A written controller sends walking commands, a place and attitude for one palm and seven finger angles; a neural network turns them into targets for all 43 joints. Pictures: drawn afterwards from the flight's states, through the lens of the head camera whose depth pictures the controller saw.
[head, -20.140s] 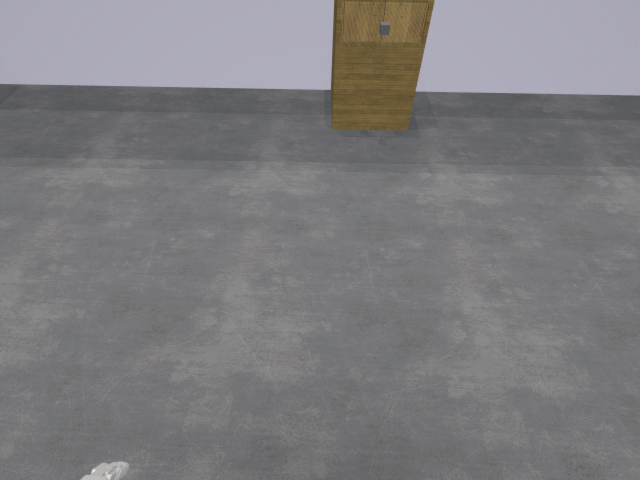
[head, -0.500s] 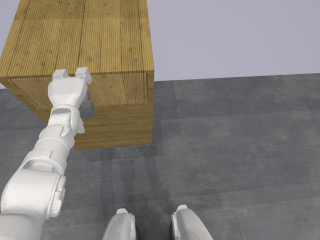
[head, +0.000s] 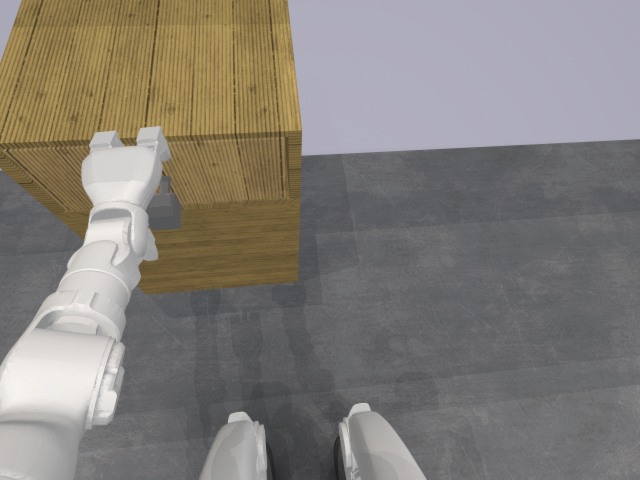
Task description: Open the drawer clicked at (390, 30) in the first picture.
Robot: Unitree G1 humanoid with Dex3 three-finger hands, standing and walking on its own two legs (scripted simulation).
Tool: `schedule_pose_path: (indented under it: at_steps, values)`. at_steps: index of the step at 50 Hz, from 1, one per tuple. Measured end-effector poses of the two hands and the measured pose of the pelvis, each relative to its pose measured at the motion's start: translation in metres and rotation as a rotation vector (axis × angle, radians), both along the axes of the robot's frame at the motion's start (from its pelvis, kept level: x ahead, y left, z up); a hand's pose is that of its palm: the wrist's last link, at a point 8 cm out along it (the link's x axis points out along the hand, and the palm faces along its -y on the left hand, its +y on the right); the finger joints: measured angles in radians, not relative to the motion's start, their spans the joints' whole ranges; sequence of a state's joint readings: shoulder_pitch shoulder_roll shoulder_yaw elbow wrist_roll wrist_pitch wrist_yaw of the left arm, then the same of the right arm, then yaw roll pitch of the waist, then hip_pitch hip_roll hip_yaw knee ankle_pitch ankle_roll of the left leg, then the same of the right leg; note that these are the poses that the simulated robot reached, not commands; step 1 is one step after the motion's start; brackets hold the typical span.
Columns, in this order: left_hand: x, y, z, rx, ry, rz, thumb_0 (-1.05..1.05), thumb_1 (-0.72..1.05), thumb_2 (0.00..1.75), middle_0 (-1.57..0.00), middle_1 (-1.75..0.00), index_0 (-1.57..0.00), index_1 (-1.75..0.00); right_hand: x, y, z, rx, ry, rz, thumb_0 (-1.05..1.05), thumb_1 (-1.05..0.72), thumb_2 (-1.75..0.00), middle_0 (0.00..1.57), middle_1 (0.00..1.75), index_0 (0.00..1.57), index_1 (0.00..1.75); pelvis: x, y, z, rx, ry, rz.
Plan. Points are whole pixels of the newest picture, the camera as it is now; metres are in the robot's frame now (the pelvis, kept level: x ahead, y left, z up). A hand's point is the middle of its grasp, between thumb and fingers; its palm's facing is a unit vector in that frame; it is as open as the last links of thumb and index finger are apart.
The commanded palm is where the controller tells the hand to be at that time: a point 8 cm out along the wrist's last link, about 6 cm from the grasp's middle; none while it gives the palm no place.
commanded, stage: re-aim the fingers above the handle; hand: left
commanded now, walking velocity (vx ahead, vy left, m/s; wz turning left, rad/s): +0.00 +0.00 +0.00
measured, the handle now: (164, 200) +0.53 +0.20 -0.10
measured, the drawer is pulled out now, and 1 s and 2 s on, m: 0.00 0.00 0.00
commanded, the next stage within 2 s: lower the fingers behind the handle in 1.02 s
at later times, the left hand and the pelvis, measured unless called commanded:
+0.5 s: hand (150, 198) +0.49 +0.19 -0.03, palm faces -0.09 -0.03 -1.00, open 13.9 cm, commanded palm +0.49 +0.18 +0.02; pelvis +0.01 +0.00 +0.01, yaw +0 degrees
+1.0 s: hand (145, 199) +0.49 +0.20 -0.03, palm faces -0.08 -0.04 -1.00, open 13.8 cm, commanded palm +0.48 +0.19 +0.02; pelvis +0.01 +0.00 +0.01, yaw +0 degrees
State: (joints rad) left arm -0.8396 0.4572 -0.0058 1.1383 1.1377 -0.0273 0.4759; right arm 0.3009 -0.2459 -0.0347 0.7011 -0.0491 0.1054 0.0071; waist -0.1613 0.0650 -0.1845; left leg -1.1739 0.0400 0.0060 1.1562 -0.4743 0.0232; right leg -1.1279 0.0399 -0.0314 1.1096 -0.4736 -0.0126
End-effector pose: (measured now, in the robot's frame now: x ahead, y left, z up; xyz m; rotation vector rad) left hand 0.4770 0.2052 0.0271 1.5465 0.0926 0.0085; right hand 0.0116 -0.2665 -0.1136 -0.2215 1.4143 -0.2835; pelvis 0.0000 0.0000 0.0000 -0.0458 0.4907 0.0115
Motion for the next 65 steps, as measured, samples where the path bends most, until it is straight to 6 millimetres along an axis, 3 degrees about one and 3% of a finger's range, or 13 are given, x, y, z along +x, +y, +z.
schedule_pose_path:
  at_steps: [11,21,30,44,51,65]
  values:
    - [-0.006,-0.013,-0.002,-0.021,-0.008,-0.049,0.0,-0.49,0.3,-0.32,-1.2,-0.32,-1.2,0.004,0.006,-0.001,0.018,0.006,0.003,0.0,-0.9,-0.9,0.2,0.3,0.2,0.3,0.004,0.001,0.003,0.001,-0.006,0.004]
    - [0.001,-0.009,0.001,0.006,0.006,0.004,0.0,-0.49,0.3,-0.32,-1.2,-0.32,-1.2,0.006,0.007,0.0,0.026,0.004,-0.003,0.0,-0.9,-0.9,0.2,0.3,0.2,0.3,0.006,0.001,0.005,0.003,-0.006,0.002]
    - [0.004,-0.014,-0.003,-0.023,0.013,-0.049,0.0,-0.49,0.3,-0.32,-1.2,-0.32,-1.2,0.003,0.003,0.001,0.005,0.011,-0.005,0.0,-0.9,-0.9,0.2,0.3,0.2,0.3,0.009,0.001,0.003,0.003,0.005,0.0]
    - [0.001,0.0,-0.003,0.001,0.016,0.014,0.0,-0.49,0.3,-0.33,-1.2,-0.33,-1.2,0.006,0.004,0.001,0.017,0.016,-0.005,0.0,-0.9,-0.9,0.2,0.3,0.2,0.3,0.008,0.0,0.004,0.004,-0.001,-0.002]
    - [-0.002,-0.006,0.0,-0.017,0.025,-0.033,0.0,-0.49,0.3,-0.32,-1.2,-0.32,-1.2,0.009,0.004,0.003,0.01,0.006,0.003,0.0,-0.9,-0.9,0.2,0.3,0.2,0.3,0.01,0.001,0.006,0.001,-0.006,0.005]
    - [0.0,-0.007,-0.013,0.004,0.022,-0.01,0.0,-0.49,0.3,-0.32,-1.2,-0.32,-1.2,0.006,0.005,-0.003,0.014,0.01,0.003,0.0,-0.9,-0.9,0.2,0.3,0.2,0.3,0.006,0.002,-0.001,0.0,0.009,0.001]
